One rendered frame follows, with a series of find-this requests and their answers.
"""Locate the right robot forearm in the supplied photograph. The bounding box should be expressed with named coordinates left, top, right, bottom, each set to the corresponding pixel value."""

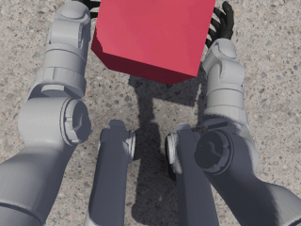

left=202, top=38, right=255, bottom=145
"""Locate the right robot upper arm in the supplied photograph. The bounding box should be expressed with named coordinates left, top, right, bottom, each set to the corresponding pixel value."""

left=194, top=129, right=301, bottom=226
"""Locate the left robot upper arm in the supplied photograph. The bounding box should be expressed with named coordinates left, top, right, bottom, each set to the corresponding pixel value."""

left=0, top=96, right=91, bottom=226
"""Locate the robot right thigh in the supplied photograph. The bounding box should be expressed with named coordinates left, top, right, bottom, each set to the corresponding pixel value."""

left=166, top=129, right=220, bottom=226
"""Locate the robot right hand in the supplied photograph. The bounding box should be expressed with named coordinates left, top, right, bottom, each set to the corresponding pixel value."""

left=205, top=1, right=234, bottom=49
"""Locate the robot left hand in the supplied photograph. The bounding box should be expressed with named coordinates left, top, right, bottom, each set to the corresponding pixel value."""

left=72, top=0, right=101, bottom=19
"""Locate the carton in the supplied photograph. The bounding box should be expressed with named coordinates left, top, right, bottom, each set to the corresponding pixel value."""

left=90, top=0, right=216, bottom=85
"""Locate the left robot forearm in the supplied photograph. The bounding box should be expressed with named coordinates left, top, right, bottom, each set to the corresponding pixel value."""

left=18, top=0, right=91, bottom=135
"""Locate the robot left shin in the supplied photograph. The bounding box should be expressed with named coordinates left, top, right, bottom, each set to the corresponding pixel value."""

left=97, top=119, right=128, bottom=153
